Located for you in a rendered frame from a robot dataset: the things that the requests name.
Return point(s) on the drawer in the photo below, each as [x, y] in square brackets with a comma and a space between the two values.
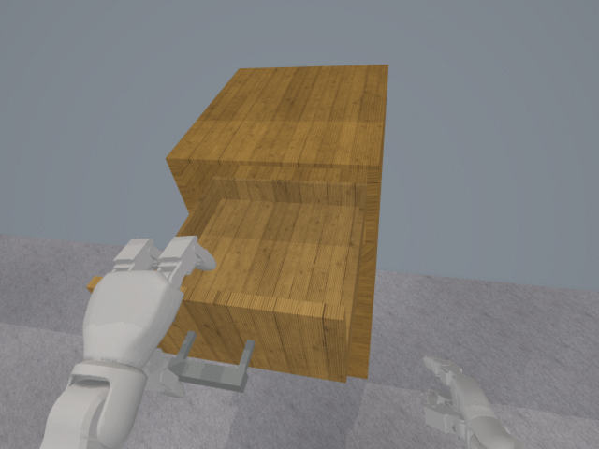
[288, 257]

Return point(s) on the robot right hand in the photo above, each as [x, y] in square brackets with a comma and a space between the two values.
[451, 413]

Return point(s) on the left robot forearm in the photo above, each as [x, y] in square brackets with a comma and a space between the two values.
[99, 408]

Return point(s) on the cabinet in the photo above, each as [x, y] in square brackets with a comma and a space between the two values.
[306, 123]

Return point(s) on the right robot forearm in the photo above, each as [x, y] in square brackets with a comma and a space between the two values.
[485, 432]

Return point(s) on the handle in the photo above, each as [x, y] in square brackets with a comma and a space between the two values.
[193, 372]

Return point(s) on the robot left hand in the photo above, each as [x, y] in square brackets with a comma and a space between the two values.
[132, 308]

